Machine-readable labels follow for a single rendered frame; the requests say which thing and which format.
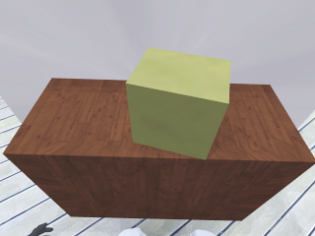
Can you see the pedestal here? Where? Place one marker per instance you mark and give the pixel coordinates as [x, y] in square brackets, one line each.
[76, 145]

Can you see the carton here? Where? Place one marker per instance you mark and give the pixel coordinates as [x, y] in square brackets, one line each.
[177, 101]

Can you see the robot left hand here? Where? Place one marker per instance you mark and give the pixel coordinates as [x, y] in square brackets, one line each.
[41, 229]

